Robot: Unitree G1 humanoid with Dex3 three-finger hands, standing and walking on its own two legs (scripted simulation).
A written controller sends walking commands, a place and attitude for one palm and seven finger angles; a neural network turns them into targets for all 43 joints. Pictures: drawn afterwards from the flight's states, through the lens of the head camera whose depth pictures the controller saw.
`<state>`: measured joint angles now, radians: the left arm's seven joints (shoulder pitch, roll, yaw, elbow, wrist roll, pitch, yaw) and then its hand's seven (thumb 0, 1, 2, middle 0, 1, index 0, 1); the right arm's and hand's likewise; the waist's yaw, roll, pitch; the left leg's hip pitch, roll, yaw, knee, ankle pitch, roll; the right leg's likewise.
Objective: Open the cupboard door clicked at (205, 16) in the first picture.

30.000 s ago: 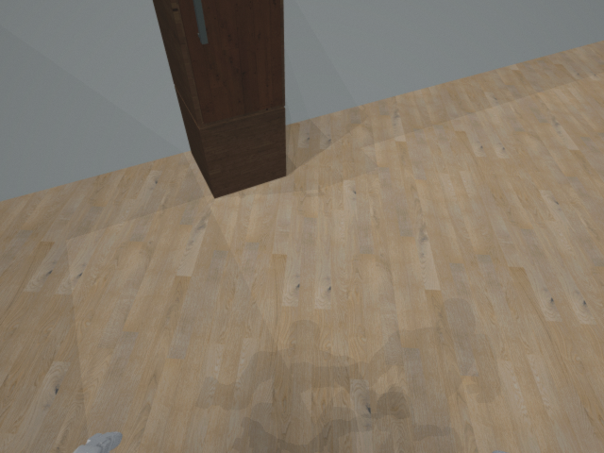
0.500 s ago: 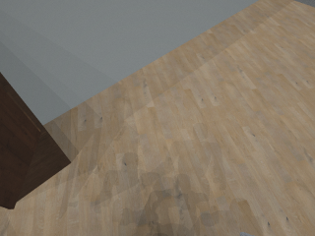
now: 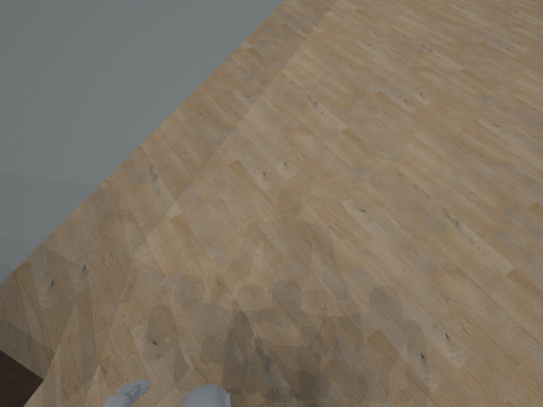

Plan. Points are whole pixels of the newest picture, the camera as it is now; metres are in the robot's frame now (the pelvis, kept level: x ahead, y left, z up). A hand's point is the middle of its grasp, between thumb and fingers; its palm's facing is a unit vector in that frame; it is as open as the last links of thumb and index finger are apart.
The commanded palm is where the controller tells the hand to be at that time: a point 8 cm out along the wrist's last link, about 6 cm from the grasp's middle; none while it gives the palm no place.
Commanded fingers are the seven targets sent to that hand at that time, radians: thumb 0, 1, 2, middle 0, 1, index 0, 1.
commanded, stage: walk to a spot facing it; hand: left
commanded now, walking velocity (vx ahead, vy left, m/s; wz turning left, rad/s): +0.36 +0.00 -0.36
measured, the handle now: out of the picture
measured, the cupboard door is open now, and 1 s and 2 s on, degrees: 49 49 49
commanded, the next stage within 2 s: turn to face it in 0.88 s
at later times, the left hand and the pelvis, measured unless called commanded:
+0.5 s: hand (174, 292) +0.33 +0.21 -0.16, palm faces -0.15 -0.97 -0.17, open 7.4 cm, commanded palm none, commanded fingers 0.00 0.90 0.90 -0.20 -0.30 -0.20 -0.30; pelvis +0.24 +0.03 +0.01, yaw -12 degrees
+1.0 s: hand (257, 195) +0.57 +0.06 -0.16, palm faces -0.33 -0.92 -0.21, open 7.2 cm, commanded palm none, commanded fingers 0.00 0.90 0.90 -0.20 -0.30 -0.20 -0.30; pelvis +0.45 -0.11 +0.01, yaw -21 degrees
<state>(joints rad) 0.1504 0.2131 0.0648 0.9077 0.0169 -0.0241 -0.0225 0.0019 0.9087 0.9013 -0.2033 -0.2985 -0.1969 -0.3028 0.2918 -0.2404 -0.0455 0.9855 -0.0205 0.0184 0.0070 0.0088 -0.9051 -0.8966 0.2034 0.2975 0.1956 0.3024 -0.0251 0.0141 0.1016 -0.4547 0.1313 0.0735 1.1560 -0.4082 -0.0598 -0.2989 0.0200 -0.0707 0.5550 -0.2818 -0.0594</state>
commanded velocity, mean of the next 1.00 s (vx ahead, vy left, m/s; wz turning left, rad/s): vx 0.32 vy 0.00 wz -0.25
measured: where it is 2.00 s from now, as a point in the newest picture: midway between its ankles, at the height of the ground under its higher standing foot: (325, 280)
